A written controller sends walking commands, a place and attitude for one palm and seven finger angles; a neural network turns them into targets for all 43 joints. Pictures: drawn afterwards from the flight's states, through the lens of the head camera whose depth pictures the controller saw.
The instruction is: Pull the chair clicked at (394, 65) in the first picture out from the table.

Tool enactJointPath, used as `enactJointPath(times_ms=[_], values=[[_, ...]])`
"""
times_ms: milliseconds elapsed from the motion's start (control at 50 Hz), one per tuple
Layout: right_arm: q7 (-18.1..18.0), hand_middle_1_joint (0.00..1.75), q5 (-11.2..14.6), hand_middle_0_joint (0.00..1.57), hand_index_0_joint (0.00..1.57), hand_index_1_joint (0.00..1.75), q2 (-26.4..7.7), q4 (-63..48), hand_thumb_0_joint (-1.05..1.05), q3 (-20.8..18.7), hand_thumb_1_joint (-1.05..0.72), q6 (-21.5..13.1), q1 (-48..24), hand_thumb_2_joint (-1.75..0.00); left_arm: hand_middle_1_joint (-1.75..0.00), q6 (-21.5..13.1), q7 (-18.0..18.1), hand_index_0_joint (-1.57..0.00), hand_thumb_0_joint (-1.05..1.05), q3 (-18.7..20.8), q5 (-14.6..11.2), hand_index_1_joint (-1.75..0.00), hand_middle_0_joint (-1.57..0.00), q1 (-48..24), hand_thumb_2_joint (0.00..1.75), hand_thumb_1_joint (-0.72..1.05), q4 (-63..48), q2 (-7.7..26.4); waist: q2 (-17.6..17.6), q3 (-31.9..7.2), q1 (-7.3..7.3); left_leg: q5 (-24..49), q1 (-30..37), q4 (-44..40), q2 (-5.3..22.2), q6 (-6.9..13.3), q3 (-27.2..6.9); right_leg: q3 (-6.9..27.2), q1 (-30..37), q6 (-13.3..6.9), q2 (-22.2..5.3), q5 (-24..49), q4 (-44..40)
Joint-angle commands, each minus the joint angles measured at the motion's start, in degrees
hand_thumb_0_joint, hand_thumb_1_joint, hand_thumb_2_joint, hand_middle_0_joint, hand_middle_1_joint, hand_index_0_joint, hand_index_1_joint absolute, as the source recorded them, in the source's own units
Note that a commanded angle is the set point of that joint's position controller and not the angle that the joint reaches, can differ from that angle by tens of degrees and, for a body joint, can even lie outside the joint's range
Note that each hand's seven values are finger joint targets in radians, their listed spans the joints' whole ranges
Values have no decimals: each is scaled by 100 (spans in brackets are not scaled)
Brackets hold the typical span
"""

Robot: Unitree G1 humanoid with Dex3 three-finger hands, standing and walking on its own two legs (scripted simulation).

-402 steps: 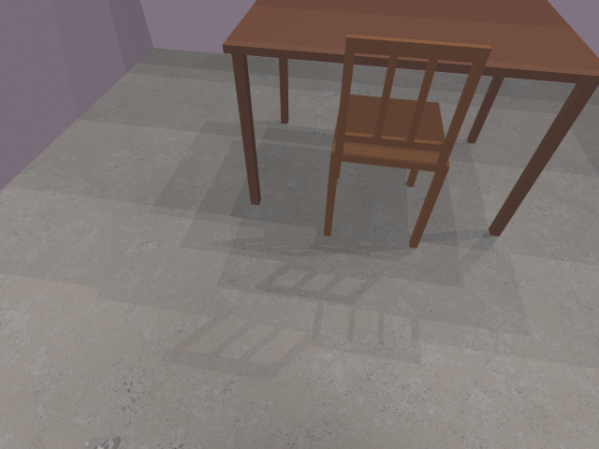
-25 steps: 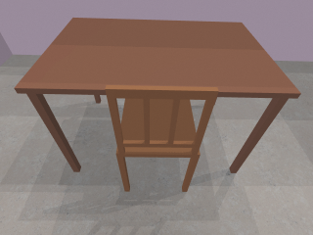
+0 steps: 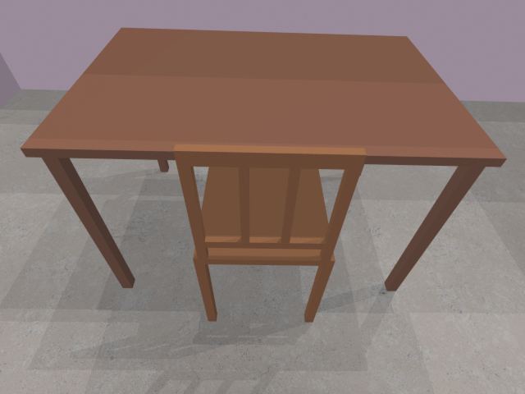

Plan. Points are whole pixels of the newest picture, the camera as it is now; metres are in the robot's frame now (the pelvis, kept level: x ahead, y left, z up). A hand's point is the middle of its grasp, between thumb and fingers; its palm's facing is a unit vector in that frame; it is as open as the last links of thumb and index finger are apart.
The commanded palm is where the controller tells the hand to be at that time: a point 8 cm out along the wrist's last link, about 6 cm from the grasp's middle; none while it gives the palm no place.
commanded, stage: look again from close up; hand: left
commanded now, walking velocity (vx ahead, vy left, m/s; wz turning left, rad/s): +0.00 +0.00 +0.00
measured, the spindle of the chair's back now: (244, 206) +0.54 +0.08 -0.10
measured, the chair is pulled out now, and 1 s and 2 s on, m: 0.00 0.00 0.00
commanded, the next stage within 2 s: shuffle to correct the standing spot in 1.08 s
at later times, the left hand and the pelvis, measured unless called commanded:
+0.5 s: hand out of the picture -0.02 +0.15 -0.18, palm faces +0.07 -0.99 -0.13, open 7.4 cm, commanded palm none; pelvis +0.01 +0.00 +0.00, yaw +0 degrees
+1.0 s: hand out of the picture -0.01 +0.15 -0.18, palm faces +0.07 -0.99 -0.12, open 7.4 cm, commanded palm none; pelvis +0.02 +0.00 +0.00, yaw +1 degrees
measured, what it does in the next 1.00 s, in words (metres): stands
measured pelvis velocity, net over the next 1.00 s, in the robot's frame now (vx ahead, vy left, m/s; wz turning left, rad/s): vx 0.02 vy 0.00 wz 0.01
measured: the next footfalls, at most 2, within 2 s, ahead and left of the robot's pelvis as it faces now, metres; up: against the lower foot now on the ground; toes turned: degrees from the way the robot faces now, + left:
right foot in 1.82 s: +0.19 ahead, -0.12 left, +0.00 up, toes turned +1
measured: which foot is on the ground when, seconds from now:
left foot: down 0.00-1.00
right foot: down 0.00-1.00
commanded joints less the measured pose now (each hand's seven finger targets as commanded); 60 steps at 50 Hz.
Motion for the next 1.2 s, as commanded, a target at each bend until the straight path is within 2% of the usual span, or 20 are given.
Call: enactJointPath(times_ms=[0,80,120,140,220,260,340,420,460,520,540,600,640,720,840,920,980,1060,1160,1180], values=[[-42,30,-23,20,20,30,-448,-142,0,-63,-90,-31,413,-90,-30,-80,50,-20,0,91,2,-30,-20,495,90,90,-97,452,-8,547,-22,-517,-531,-757,443,25,-517,439,-140,-181,-380,-552,-652],[-47,30,-25,20,20,30,-434,-150,0,-67,-90,-35,407,-90,-30,-84,47,-20,0,94,0,-30,-20,521,90,90,-102,431,-14,521,-12,-398,-503,-705,415,32,-507,449,-122,-186,-388,-524,-674],[-51,30,-26,20,20,30,-432,-147,0,-62,-90,-47,444,-90,-30,-97,47,-20,0,89,-9,-30,-20,511,90,90,-107,435,-50,381,-29,-196,-395,-657,425,34,-487,449,-51,-193,-396,-367,-646],[-57,30,-15,20,20,30,-418,-141,0,-64,-90,-39,439,-90,-30,-87,46,-20,0,89,-5,-30,-20,499,90,90,-105,443,-32,461,-26,-312,-441,-717,442,34,-500,419,-57,-188,-374,-418,-668],[-64,30,-18,20,20,30,-431,-137,0,-51,-90,-72,434,-90,-30,-105,51,-20,0,80,-13,-30,-20,519,90,90,-74,416,28,300,-14,21,-335,-668,464,39,-512,407,95,-197,-385,-13,-561],[-71,30,-14,20,20,30,-436,-133,0,-48,-90,-70,416,-90,-30,-93,51,-20,0,83,-4,-30,-20,513,90,90,-74,413,127,395,-3,-31,-398,-718,480,36,-529,390,95,-193,-364,20,-547],[-66,30,-8,20,20,30,-429,-133,0,-56,-90,-47,403,-90,-30,-81,48,-20,0,80,3,-30,-20,512,90,90,-57,432,-2,577,3,-348,-485,-814,489,34,-529,371,14,-183,-345,-235,-610],[-67,30,-18,20,20,30,-444,-131,0,-49,-90,-63,418,-90,-30,-93,49,-20,0,75,-5,-30,-20,534,90,90,-33,399,8,422,-2,-122,-358,-752,470,41,-529,362,66,-186,-381,-81,-572],[-66,30,-14,20,20,30,-443,-125,0,-50,-90,-55,397,-90,-30,-83,49,-20,0,75,3,-30,-20,523,90,90,-52,414,89,537,4,-269,-442,-805,469,42,-544,357,35,-184,-375,-160,-597],[-68,30,-18,20,20,30,-440,-126,0,-44,-90,-64,414,-90,-30,-96,48,-20,0,75,-4,-30,-20,536,90,90,-36,411,-26,426,2,-108,-352,-754,460,41,-534,364,94,-186,-379,-77,-579],[-71,30,-8,20,20,30,-433,-131,0,-52,-90,-53,403,-90,-30,-84,47,-20,0,77,3,-30,-20,528,90,90,-42,422,-9,534,4,-233,-400,-799,472,46,-537,342,41,-183,-364,-178,-611],[-66,30,-18,20,20,30,-437,-135,0,-45,-90,-58,401,-90,-30,-88,43,-20,0,76,1,-30,-20,534,90,90,-36,410,74,522,8,-232,-433,-794,450,37,-542,351,65,-185,-377,-149,-597],[-71,30,-10,20,20,30,-425,-140,0,-51,-90,-51,407,-90,-30,-86,39,-20,0,78,2,-30,-20,545,90,90,-33,432,-54,510,10,-245,-402,-797,463,45,-532,337,72,-180,-361,-186,-617],[-76,30,-18,20,20,30,-440,-124,0,-37,-90,-82,411,-90,-30,-110,44,-20,0,73,-7,-30,-20,550,90,90,-11,411,2,313,5,204,-227,-689,464,48,-512,331,179,-183,-395,156,-553],[-84,30,-5,20,20,30,-438,-104,0,-34,-90,-70,387,-90,-30,-92,43,-20,0,68,-1,-30,-20,519,90,90,-3,431,-3,505,11,111,-312,-759,483,43,-510,301,150,-177,-366,58,-584],[-87,30,-20,20,20,30,-459,-112,0,-21,-90,-88,388,-90,-30,-96,42,-20,0,70,-8,-30,-20,541,90,90,9,415,135,367,17,252,-227,-732,469,49,-523,316,212,-186,-384,198,-536],[-91,30,-15,20,20,30,-457,-111,0,-23,-90,-85,356,-90,-30,-99,44,-20,0,68,-5,-30,-20,535,90,90,35,415,-15,398,22,281,-210,-716,472,46,-530,300,208,-176,-383,184,-554],[-97,30,-10,20,20,30,-463,-103,0,-25,-90,-99,365,-90,-30,-102,48,-20,0,67,-3,-30,-20,521,90,90,23,408,1,393,23,474,-164,-708,485,57,-527,299,253,-176,-388,331,-540],[-96,30,-11,20,20,30,-470,-92,0,-15,-90,-89,349,-90,-30,-90,42,-20,0,63,-2,-30,-20,505,90,90,38,435,73,526,22,313,-235,-761,477,47,-513,290,193,-174,-384,197,-567],[-94,30,-25,20,20,30,-461,-55,0,-15,-90,-86,404,-90,-30,-91,37,-20,0,70,5,-30,-20,523,90,90,61,430,37,445,13,27,-215,-758,459,53,-507,270,251,-179,-371,-39,-551]])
